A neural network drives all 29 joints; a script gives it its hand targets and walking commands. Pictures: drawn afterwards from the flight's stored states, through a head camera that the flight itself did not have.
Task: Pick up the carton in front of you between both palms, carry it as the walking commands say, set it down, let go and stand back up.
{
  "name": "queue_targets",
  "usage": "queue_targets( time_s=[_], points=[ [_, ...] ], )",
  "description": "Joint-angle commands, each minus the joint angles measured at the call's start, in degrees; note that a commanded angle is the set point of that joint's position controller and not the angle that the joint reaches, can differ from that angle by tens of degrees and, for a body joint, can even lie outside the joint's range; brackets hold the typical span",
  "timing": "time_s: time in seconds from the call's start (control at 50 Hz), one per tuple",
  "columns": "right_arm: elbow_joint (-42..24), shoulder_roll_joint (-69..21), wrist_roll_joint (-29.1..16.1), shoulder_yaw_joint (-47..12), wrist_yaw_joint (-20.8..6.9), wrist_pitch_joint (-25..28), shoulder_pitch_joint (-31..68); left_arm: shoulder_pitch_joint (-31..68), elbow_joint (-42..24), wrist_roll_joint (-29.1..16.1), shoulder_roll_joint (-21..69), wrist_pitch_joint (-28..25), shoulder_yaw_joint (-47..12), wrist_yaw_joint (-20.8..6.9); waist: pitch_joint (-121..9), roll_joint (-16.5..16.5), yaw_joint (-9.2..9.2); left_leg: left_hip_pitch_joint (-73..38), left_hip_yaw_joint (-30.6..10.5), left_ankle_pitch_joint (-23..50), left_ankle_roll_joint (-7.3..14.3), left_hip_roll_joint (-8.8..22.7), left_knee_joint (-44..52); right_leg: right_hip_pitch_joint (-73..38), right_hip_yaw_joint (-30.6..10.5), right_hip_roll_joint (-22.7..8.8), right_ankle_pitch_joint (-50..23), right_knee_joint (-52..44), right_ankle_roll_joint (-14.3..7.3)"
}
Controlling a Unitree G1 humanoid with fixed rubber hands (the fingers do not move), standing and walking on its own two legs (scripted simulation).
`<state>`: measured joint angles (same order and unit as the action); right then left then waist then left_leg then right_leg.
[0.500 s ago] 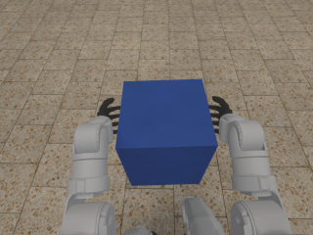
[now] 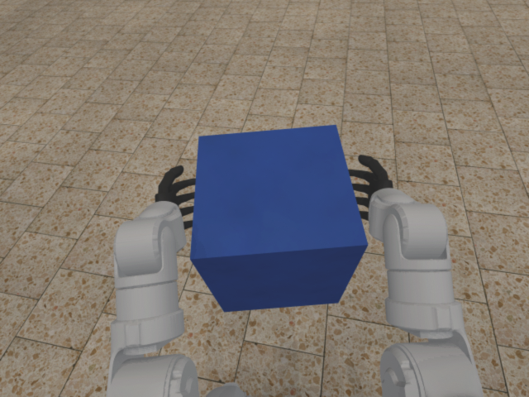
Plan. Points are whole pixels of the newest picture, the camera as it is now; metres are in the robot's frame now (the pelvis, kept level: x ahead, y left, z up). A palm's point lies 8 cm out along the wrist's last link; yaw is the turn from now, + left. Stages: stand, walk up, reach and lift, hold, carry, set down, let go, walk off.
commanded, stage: carry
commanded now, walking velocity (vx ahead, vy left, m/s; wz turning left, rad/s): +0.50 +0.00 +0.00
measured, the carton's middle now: (274, 227) +0.37 +0.02 +0.03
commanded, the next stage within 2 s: none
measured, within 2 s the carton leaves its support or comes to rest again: neither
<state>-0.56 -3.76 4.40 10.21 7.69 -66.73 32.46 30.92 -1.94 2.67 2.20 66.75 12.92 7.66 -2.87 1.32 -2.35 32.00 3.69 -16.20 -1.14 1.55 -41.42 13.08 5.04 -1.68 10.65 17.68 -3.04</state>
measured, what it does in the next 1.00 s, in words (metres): walks ahead: left foot, then right foot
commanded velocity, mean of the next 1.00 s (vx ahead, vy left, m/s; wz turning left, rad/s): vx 0.19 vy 0.00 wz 0.00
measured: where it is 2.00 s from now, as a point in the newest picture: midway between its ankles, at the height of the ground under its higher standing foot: (287, 338)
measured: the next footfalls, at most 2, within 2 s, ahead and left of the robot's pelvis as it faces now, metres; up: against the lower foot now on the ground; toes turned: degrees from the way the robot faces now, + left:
left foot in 0.14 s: +0.23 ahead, +0.13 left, +0.00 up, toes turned +7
right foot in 0.56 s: +0.46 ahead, -0.11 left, +0.00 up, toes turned +10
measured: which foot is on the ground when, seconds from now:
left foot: up 0.00-0.12, down 0.14-0.56, up 0.58-0.74, down 0.76-1.00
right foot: down 0.00-0.16, up 0.18-0.54, down 0.56-1.00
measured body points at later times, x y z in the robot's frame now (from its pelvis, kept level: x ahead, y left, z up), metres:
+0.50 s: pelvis +0.27 +0.02 -0.01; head +0.25 +0.03 +0.44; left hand +0.56 +0.15 +0.07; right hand +0.54 -0.15 +0.08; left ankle +0.19 +0.12 -0.75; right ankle +0.39 -0.11 -0.73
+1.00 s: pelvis +0.43 +0.00 -0.02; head +0.38 +0.00 +0.43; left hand +0.71 +0.14 +0.06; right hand +0.70 -0.16 +0.07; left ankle +0.38 +0.11 -0.75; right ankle +0.43 -0.10 -0.75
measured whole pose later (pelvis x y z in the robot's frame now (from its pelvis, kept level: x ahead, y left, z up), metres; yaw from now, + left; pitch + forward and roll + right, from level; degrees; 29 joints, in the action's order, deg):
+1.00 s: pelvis +0.43 +0.00 -0.02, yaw -1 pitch +3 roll +0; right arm -10.0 -7.9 9.4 6.6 4.4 -67.4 11.4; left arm 10.8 -10.0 9.2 7.8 67.3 7.1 4.7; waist -10.1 -0.1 -0.2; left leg 12.2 8.1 -19.2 -0.4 3.2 -28.9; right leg 16.8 12.0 -3.5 15.3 29.6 -1.4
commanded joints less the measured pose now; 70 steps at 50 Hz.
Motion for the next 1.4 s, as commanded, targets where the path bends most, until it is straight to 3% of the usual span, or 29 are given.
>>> queue_targets(
  time_s=[0.0, 0.04, 0.08, 0.1, 0.12, 0.14, 0.16, 0.2, 0.22, 0.26, 0.34, 0.4, 0.46, 0.5, 0.52, 0.54, 0.56, 0.58, 0.6, 0.64, 0.7, 0.76, 0.78, 0.8, 0.88, 0.96, 1.08, 1.2, 1.38],
  points=[
    [-3.7, -58.5, -18.4, -37.9, -12.2, -1.3, 25.1, 29.7, -3.8, -24.4, 59.9, 2.8, -40.7, -17.7, -20.0, 9.6, 0.82, -3.1, 5.4, 8.5, -0.3, -2.0, 12.8, -20.2, -5.4, -10.1, -33.4, 0.5, -3.3],
    [-4.2, -59.7, -18.8, -38.6, -13.3, -2.1, 22.8, 26.3, -3.1, -22.8, 60.4, 3.3, -40.4, -18.2, -18.6, 9.1, 0.94, -9.3, 7.0, 13.3, 0.0, -1.7, 19.1, -17.2, -3.5, -9.6, -28.5, 2.8, -2.4],
    [-5.6, -60.5, -19.7, -39.5, -14.5, -2.6, 21.2, 23.1, -3.2, -21.4, 60.9, 3.6, -40.6, -18.4, -20.6, 4.6, 1.55, -24.6, 7.6, 13.5, 1.1, -0.7, 22.7, -9.5, 0.5, -7.2, -23.3, 12.1, -0.3],
    [-6.1, -60.6, -19.9, -39.7, -15.1, -2.8, 19.6, 22.7, -4.1, -21.0, 60.5, 3.6, -40.9, -18.4, -22.5, 1.7, 2.63, -36.0, 2.4, 9.6, 3.2, 4.1, 20.6, 0.9, 1.8, -6.3, -15.7, 19.5, 1.5],
    [-6.5, -59.0, -19.6, -39.4, -15.5, -2.9, 18.0, 21.6, -5.4, -21.0, 60.5, 3.8, -41.3, -18.3, -24.8, -11.3, 2.92, -43.6, -17.1, 6.8, 7.5, 17.2, 23.0, 13.6, 3.0, -2.5, 2.0, 32.7, 3.6],
    [-6.4, -58.8, -19.5, -38.8, -15.7, -2.7, 17.0, 21.9, -5.7, -20.9, 60.4, 4.2, -42.0, -18.3, -20.7, -18.6, 3.60, -46.5, -29.2, 6.4, 12.9, 22.6, 26.7, 26.1, 0.3, 1.5, 18.2, 40.1, 3.6],
    [-6.2, -60.4, -19.7, -39.7, -15.9, -2.6, 15.7, 23.1, -7.7, -21.4, 62.0, 4.3, -43.0, -18.3, -20.2, -16.6, 3.63, -45.1, -32.2, 5.2, 15.5, 25.1, 27.6, 29.4, -3.4, -0.5, 18.5, 45.9, 2.5],
    [-11.3, -62.4, -21.0, -41.1, -16.5, -2.2, 15.2, 19.8, -8.8, -21.6, 63.5, 3.3, -43.6, -18.4, -17.9, -6.7, 3.38, -37.0, -22.6, 5.7, 12.5, 20.9, 29.3, 27.8, -5.0, -4.4, 14.3, 45.7, 2.4],
    [-14.2, -62.8, -22.0, -42.2, -16.8, -2.0, 16.2, 18.7, -10.3, -21.3, 64.3, 2.7, -44.3, -18.2, -17.7, -5.4, 3.23, -34.9, -17.9, 5.7, 10.5, 19.1, 30.3, 25.8, -4.9, -5.3, 10.9, 41.4, 2.7],
    [-17.7, -63.8, -23.7, -43.6, -17.4, -1.6, 14.9, 15.3, -13.4, -20.4, 65.1, 1.8, -45.5, -17.6, -18.2, -6.9, 3.34, -32.9, -10.0, 8.9, 8.8, 16.6, 31.5, 22.3, -2.0, -4.3, 7.0, 34.8, 3.4],
    [-19.9, -61.3, -24.5, -45.0, -18.0, -1.7, 8.9, 9.2, -18.3, -18.2, 62.1, 1.2, -47.3, -16.1, -16.9, -9.2, 3.20, -33.2, -5.3, 11.2, 9.1, 14.5, 32.2, 20.6, 1.2, -3.1, 0.5, 23.4, 4.0],
    [-19.4, -57.8, -23.4, -44.7, -18.2, -2.4, 4.0, 4.8, -18.1, -17.7, 59.6, 1.9, -47.1, -15.9, -14.8, -10.3, 3.15, -33.4, -0.9, 20.4, 8.0, 13.1, 30.1, 18.1, 4.2, -1.7, -3.8, 15.9, 3.8],
    [-18.5, -55.5, -21.7, -43.9, -18.0, -3.0, 1.1, 3.2, -17.3, -18.2, 57.6, 2.9, -47.1, -16.5, -13.4, -10.6, 3.41, -33.4, 3.6, 33.5, 5.6, 11.1, 22.9, 12.6, 7.6, 0.4, -7.8, 9.9, 3.9],
    [-17.7, -53.8, -21.0, -43.5, -17.8, -3.3, 1.5, 4.0, -16.6, -18.6, 56.1, 3.3, -47.1, -17.1, -15.0, -7.1, 2.37, -27.7, 8.3, 34.0, 1.7, 8.1, 11.0, -1.4, 9.1, 0.7, -16.4, 2.8, 3.6],
    [-17.2, -52.8, -20.7, -43.3, -17.7, -3.4, 1.9, 4.5, -16.3, -18.6, 55.4, 3.5, -46.9, -17.4, -17.8, -5.6, 2.12, -20.4, 8.2, 26.8, -1.1, 7.2, 4.8, -12.1, 4.7, -4.4, -25.7, 4.3, 2.2],
    [-17.3, -52.3, -20.7, -43.2, -17.6, -3.7, 3.5, 4.2, -15.4, -18.7, 54.1, 3.7, -46.2, -17.6, -21.5, 3.6, 1.53, -9.8, 7.7, 6.3, -2.8, 3.8, -5.8, -22.8, -8.5, -14.9, -46.1, 8.1, -1.8],
    [-16.1, -51.9, -20.9, -43.2, -17.4, -4.0, 5.4, 4.2, -13.2, -18.4, 53.3, 3.8, -45.1, -17.6, -21.9, 10.9, 1.34, -4.4, 3.4, -16.6, -2.6, 0.3, -11.3, -25.1, -16.5, -21.3, -59.9, 7.2, -7.3],
    [-17.1, -53.2, -21.7, -44.3, -17.4, -4.1, 6.0, 4.5, -12.8, -18.9, 55.6, 3.2, -45.2, -17.7, -24.5, 9.8, 1.45, -2.9, 0.6, -18.6, -1.6, 1.1, -11.4, -25.3, -17.1, -22.3, -50.1, 5.7, -9.3],
    [-17.6, -55.0, -21.9, -45.0, -17.4, -3.8, 7.6, 6.1, -13.7, -19.9, 57.5, 2.8, -45.7, -17.8, -23.3, 8.2, 1.66, -4.6, -1.3, -19.0, -0.9, 2.9, -8.2, -20.5, -15.2, -21.6, -39.6, 2.9, -8.5],
    [-18.7, -59.0, -22.9, -45.4, -17.6, -2.9, 9.8, 8.7, -16.5, -21.0, 60.8, 1.9, -46.3, -18.2, -22.3, 7.8, 1.86, -10.2, -0.5, -16.1, 0.1, 2.6, 2.9, -13.7, -10.0, -17.5, -26.2, -1.4, -5.0],
    [-17.3, -60.1, -21.6, -45.6, -17.2, -2.1, 7.0, 8.5, -16.6, -21.2, 61.6, 1.7, -47.0, -18.5, -22.8, 5.6, 2.04, -19.2, 3.5, -1.6, -0.1, 2.3, 15.9, -9.5, -2.3, -13.8, -16.8, 0.1, -2.1],
    [-17.8, -59.3, -21.0, -45.3, -17.3, -1.8, 5.0, 7.2, -16.6, -20.3, 60.5, 1.4, -47.4, -18.7, -21.9, 1.6, 2.34, -25.1, 1.3, 11.4, -0.6, 6.8, 21.1, -4.9, 1.1, -11.1, -11.6, 3.9, 0.8],
    [-17.7, -58.9, -20.4, -45.0, -17.2, -1.8, 5.4, 7.9, -16.9, -20.4, 59.9, 1.5, -47.6, -18.9, -20.1, -0.8, 1.86, -23.1, -0.2, 14.1, -0.1, 8.6, 19.2, -5.0, 1.8, -9.8, -11.8, 5.2, 1.9],
    [-16.8, -58.7, -19.9, -44.9, -17.2, -1.9, 5.4, 8.3, -16.3, -20.5, 59.6, 1.8, -47.7, -18.9, -19.7, -0.8, 1.81, -22.9, 0.1, 17.1, 0.0, 9.7, 17.0, -5.0, 1.3, -9.5, -15.8, 5.9, 2.5],
    [-11.3, -56.9, -18.6, -43.4, -17.7, -1.8, 1.5, 5.9, -12.3, -19.1, 57.3, 1.8, -47.2, -19.0, -18.9, -2.9, 2.25, -22.6, -0.2, 29.4, 0.3, 9.3, 14.4, -5.6, 1.0, -9.3, -26.1, 11.7, 2.8],
    [-8.2, -56.8, -17.7, -42.3, -18.5, 0.5, 4.0, 7.6, -8.7, -17.1, 57.3, -0.5, -46.3, -19.0, -18.2, -3.2, 2.27, -22.5, -0.2, 33.9, 0.6, 8.8, 12.7, -4.3, 1.2, -8.4, -27.2, 13.5, 2.8],
    [-5.1, -57.4, -15.5, -40.9, -19.2, 6.9, 4.9, 7.6, -4.2, -13.6, 58.4, -7.1, -43.5, -19.2, -19.1, -2.2, 2.37, -22.2, -0.1, 31.9, 1.2, 8.4, 11.8, -5.1, 0.8, -8.4, -26.5, 14.4, 2.5],
    [-3.2, -56.4, -12.8, -39.1, -19.0, 13.4, 5.0, 7.5, -2.8, -10.8, 57.3, -13.6, -41.5, -19.1, -19.4, -1.9, 2.58, -21.7, -0.4, 25.4, 1.7, 8.4, 12.5, -5.0, 0.3, -8.7, -20.9, 13.6, 2.1],
    [9.3, -54.9, -4.1, -28.8, -19.1, 24.3, 7.4, 10.0, 9.7, -2.8, 55.3, -24.5, -31.4, -19.4, -16.3, -1.5, 2.34, -19.7, -0.8, 14.2, 2.3, 7.9, 15.5, -3.4, -0.2, -8.7, -12.6, 9.8, 2.0]
  ],
)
